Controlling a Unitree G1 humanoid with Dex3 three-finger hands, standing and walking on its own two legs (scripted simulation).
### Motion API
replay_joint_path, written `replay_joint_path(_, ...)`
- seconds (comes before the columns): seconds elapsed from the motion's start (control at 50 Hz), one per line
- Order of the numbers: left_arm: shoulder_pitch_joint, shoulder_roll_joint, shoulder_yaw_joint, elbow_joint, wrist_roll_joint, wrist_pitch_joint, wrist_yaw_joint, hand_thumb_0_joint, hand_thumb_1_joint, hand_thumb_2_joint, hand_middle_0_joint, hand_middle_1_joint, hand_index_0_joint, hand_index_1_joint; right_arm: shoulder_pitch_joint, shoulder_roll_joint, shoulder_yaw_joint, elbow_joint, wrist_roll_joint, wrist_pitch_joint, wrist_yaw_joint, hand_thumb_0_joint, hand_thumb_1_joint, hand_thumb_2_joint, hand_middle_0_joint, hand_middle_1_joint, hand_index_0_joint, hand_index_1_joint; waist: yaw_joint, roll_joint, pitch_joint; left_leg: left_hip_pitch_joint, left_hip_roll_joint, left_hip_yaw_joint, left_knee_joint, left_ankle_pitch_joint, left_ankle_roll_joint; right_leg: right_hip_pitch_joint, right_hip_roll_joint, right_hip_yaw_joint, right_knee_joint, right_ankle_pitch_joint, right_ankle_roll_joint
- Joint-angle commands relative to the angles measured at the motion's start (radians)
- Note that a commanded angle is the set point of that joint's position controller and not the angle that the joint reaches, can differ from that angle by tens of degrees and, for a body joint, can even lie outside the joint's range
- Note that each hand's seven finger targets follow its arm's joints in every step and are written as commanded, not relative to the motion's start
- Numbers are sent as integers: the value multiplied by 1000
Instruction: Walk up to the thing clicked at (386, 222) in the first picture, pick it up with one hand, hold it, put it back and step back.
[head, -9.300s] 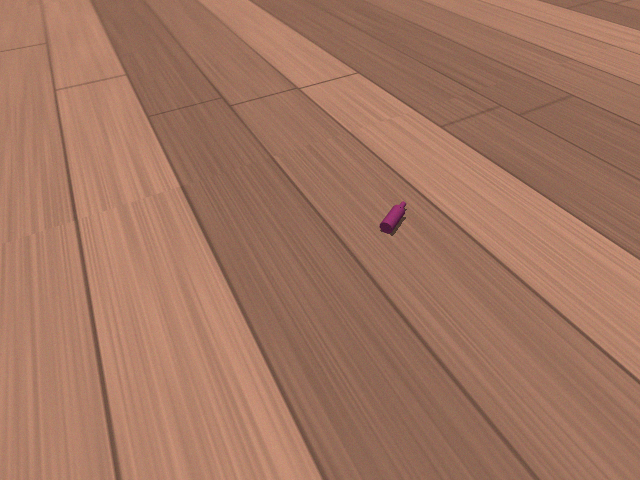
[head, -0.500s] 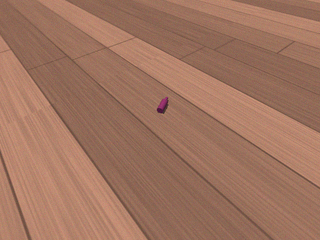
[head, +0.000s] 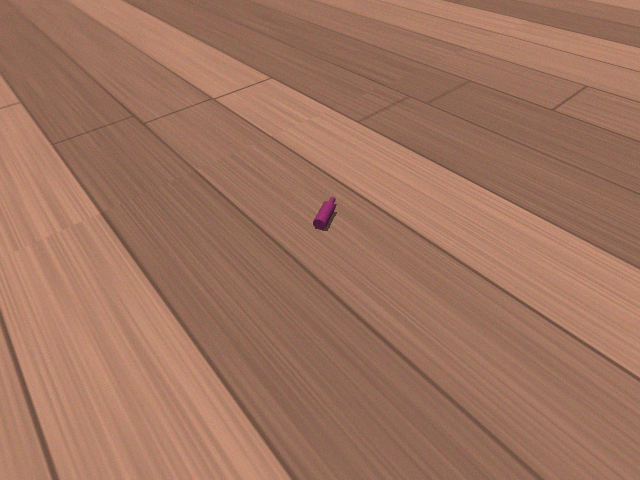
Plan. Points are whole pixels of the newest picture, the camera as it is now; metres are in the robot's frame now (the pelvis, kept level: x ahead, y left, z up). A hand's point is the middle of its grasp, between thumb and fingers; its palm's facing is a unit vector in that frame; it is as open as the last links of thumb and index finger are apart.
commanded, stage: stand
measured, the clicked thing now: (326, 211) +1.43 +0.01 -0.75
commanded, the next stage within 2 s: none
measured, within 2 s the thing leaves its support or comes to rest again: neither
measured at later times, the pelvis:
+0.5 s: pelvis +0.00 +0.00 +0.00, yaw +0 degrees
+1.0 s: pelvis +0.00 +0.00 +0.00, yaw +0 degrees
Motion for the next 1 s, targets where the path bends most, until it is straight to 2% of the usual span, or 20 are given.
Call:
replay_joint_path(0.0,-30,221,42,-53,0,-18,9,0,900,900,-200,-300,-200,-300,-28,-212,-35,-51,-3,-16,-10,0,-900,-900,200,300,200,300,-3,-7,-63,-3,89,-54,-52,168,51,13,-115,82,-66,103,-22)
replay_joint_path(0.06,-27,218,42,-51,2,-17,10,0,900,900,-200,-300,-200,-300,-32,-216,-37,-50,-3,-15,-9,0,-900,-900,200,300,200,300,-4,-1,-52,-7,87,-57,-59,128,50,-2,-113,83,-73,66,-22)
replay_joint_path(0.14,-21,226,44,-55,3,-18,8,0,900,900,-200,-300,-200,-300,-37,-216,-40,-54,-4,-17,-10,0,-900,-900,200,300,200,300,-1,-5,-81,23,89,-51,-46,167,52,-2,-117,85,-68,100,-26)
replay_joint_path(0.22,-20,224,42,-56,0,-19,10,0,900,900,-200,-300,-200,-300,-29,-216,-40,-48,-3,-16,-9,0,-900,-900,200,300,200,300,0,-2,-70,9,87,-54,-51,162,49,4,-116,83,-69,94,-26)
replay_joint_path(0.44,-14,223,45,-50,1,-15,8,0,900,900,-200,-300,-200,-300,-20,-218,-40,-48,-5,-16,-10,0,-900,-900,200,300,200,300,1,-2,-52,-13,86,-60,-63,96,56,-2,-114,88,-69,32,-30)
replay_joint_path(0.54,-14,221,44,-52,0,-16,9,0,900,900,-200,-300,-200,-300,-22,-214,-39,-51,-4,-17,-10,0,-900,-900,200,300,200,300,1,-5,-66,7,86,-57,-50,140,53,-2,-119,89,-71,70,-28)
replay_joint_path(0.58,-12,222,44,-55,1,-19,10,0,900,900,-200,-300,-200,-300,-23,-216,-40,-54,-4,-16,-10,0,-900,-900,200,300,200,300,0,-13,-78,20,86,-53,-36,179,53,1,-119,88,-70,122,-26)
replay_joint_path(0.66,-7,223,43,-55,-1,-19,12,0,900,900,-200,-300,-200,-300,-20,-214,-40,-54,-4,-14,-11,0,-900,-900,200,300,200,300,0,-12,-75,21,84,-51,-37,178,51,1,-118,86,-70,129,-26)
replay_joint_path(0.68,-11,229,45,-55,-1,-18,12,0,900,900,-200,-300,-200,-300,-16,-212,-39,-54,-5,-13,-11,0,-900,-900,200,300,200,300,-3,-17,-65,9,82,-48,-39,144,51,-5,-118,89,-75,94,-28)
replay_joint_path(0.72,-17,220,43,-54,-1,-18,11,0,900,900,-200,-300,-200,-300,-7,-212,-36,-51,-4,-14,-11,0,-900,-900,200,300,200,300,-4,-6,-58,0,88,-53,-48,153,53,5,-118,88,-67,92,-28)
replay_joint_path(0.76,-6,216,42,-49,0,-16,11,0,900,900,-200,-300,-200,-300,-17,-211,-37,-52,-5,-12,-10,0,-900,-900,200,300,200,300,0,-8,-40,-10,82,-56,-53,108,53,-13,-113,85,-78,51,-26)
replay_joint_path(0.78,-3,222,43,-49,0,-18,10,0,900,900,-200,-300,-200,-300,-20,-211,-38,-55,-3,-13,-9,0,-900,-900,200,300,200,300,-1,-14,-50,13,85,-56,-53,128,51,-17,-115,87,-78,60,-28)
replay_joint_path(0.88,-12,220,46,-50,3,-15,10,0,900,900,-200,-300,-200,-300,-10,-216,-39,-52,-4,-12,-9,0,-900,-900,200,300,200,300,-4,2,-36,-20,82,-61,-63,76,52,-14,-111,86,-80,24,-28)
replay_joint_path(0.92,-12,220,46,-52,2,-16,10,0,900,900,-200,-300,-200,-300,-15,-212,-38,-56,-5,-13,-9,0,-900,-900,200,300,200,300,-2,-7,-43,-15,82,-59,-58,93,51,-14,-113,88,-81,27,-28)
replay_joint_path(0.94,-15,222,47,-54,1,-18,10,0,900,900,-200,-300,-200,-300,-15,-217,-40,-57,-6,-14,-9,0,-900,-900,200,300,200,300,1,-3,-61,-8,87,-57,-48,134,56,5,-117,89,-72,72,-28)
replay_joint_path(0.98,-4,224,47,-53,0,-19,9,0,900,900,-200,-300,-200,-300,-18,-212,-40,-59,-6,-15,-10,0,-900,-900,200,300,200,300,1,-13,-73,20,83,-50,-38,168,50,-5,-117,88,-72,100,-28)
